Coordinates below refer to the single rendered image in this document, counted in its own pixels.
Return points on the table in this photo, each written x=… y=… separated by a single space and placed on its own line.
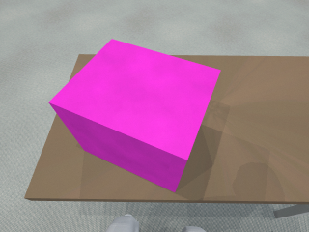
x=252 y=146

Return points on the carton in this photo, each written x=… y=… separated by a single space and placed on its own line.
x=138 y=108

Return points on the robot left thigh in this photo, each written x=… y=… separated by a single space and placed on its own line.
x=123 y=224

